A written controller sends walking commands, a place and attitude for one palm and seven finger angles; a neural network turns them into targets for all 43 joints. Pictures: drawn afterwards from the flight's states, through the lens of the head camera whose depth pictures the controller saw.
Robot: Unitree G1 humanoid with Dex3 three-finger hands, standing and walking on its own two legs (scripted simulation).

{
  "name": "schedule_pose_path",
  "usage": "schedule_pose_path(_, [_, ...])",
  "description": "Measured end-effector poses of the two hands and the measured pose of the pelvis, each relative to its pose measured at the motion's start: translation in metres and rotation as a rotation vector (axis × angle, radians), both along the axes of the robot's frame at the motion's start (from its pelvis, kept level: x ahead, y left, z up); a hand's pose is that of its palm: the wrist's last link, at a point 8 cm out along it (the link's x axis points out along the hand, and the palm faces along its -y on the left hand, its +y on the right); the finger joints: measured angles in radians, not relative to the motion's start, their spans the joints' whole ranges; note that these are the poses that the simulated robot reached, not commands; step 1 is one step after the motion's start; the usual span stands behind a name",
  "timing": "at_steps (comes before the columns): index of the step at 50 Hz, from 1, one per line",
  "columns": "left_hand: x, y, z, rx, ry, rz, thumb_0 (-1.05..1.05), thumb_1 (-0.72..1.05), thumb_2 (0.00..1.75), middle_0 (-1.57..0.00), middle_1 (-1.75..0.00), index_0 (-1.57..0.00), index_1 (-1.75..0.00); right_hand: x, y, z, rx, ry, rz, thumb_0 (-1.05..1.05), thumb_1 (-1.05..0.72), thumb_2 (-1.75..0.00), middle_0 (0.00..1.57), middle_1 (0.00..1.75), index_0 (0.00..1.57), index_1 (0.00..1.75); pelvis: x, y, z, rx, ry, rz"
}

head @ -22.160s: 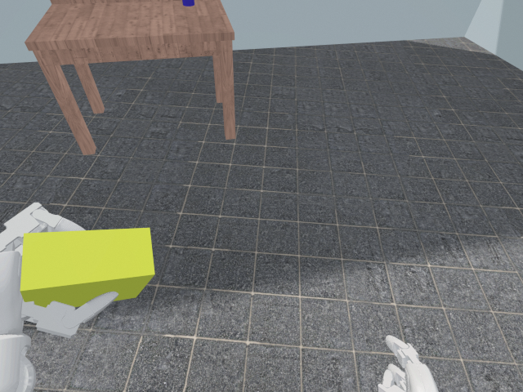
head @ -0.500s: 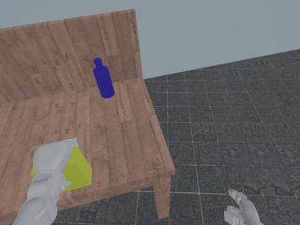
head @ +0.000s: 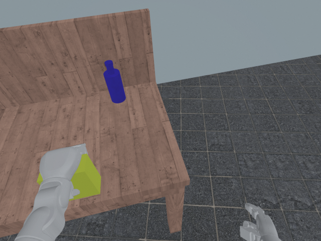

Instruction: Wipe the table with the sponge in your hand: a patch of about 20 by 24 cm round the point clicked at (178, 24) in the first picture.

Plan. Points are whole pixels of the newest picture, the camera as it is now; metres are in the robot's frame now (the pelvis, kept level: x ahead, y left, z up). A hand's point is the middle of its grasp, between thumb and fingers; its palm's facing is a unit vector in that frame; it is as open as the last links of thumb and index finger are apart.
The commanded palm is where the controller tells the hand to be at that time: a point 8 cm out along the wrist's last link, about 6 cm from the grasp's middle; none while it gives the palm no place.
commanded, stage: lower the sponge onto the table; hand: left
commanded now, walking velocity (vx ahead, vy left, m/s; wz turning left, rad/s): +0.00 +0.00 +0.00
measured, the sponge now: (75, 182) +0.25 +0.28 -0.02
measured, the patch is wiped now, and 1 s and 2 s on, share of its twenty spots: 0.00 0.00 0.30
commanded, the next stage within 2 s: wipe forward along the first lane in 1.20 s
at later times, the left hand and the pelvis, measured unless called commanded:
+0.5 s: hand (75, 176) +0.26 +0.28 +0.00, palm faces -0.11 -0.07 -0.99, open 9.8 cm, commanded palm +0.24 +0.28 +0.06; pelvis +0.01 +0.00 +0.00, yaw +0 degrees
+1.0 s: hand (75, 180) +0.26 +0.29 -0.02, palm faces -0.12 -0.07 -0.99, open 9.8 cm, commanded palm +0.24 +0.29 +0.04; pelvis +0.01 +0.00 -0.01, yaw -1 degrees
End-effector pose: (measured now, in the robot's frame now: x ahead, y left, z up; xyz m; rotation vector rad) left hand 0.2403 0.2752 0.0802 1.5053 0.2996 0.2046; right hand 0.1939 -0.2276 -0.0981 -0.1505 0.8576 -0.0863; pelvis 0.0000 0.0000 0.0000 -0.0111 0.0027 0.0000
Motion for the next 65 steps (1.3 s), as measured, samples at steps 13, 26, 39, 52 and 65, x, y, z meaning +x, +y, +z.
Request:
schedule_pose_path(13, [0.0, -0.003, -0.016, -0.011, 0.06, 0.012, 0.0, -0.47, 1.03, -0.76, -1.35, -0.77, -1.35, -0.009, -0.008, -0.003, 0.001, 0.027, -0.017, 0.01, -0.9, -0.9, 0.2, 0.3, 0.2, 0.3, 0.003, -0.003, 0.0, 0.002, 0.01, -0.008])
schedule_pose_path(26, [0.005, -0.001, -0.026, -0.007, 0.056, 0.007, 0.0, -0.47, 1.03, -0.76, -1.35, -0.77, -1.35, -0.014, -0.022, -0.009, -0.023, 0.053, -0.05, 0.01, -0.91, -0.9, 0.2, 0.3, 0.19, 0.3, 0.008, -0.004, -0.003, 0.001, 0.036, -0.009])
schedule_pose_path(39, [0.01, 0.008, -0.037, -0.001, 0.074, 0.04, 0.0, -0.47, 1.03, -0.76, -1.35, -0.77, -1.35, -0.015, -0.021, -0.011, -0.022, 0.068, -0.06, 0.01, -0.91, -0.9, 0.2, 0.3, 0.2, 0.3, 0.011, -0.004, -0.005, 0.0, 0.054, -0.01])
schedule_pose_path(52, [0.003, 0.007, -0.048, -0.003, 0.06, 0.005, 0.0, -0.47, 1.03, -0.76, -1.35, -0.77, -1.35, -0.02, -0.019, -0.014, -0.03, 0.077, -0.062, 0.01, -0.91, -0.9, 0.2, 0.3, 0.2, 0.3, 0.01, 0.002, -0.009, -0.006, 0.075, -0.009])
schedule_pose_path(65, [0.004, 0.007, -0.052, 0.012, 0.047, 0.031, 0.0, -0.47, 1.04, -0.76, -1.35, -0.77, -1.35, -0.026, -0.007, -0.019, -0.009, 0.083, -0.053, 0.01, -0.91, -0.9, 0.2, 0.3, 0.2, 0.3, 0.001, 0.004, -0.012, -0.011, 0.077, 0.002])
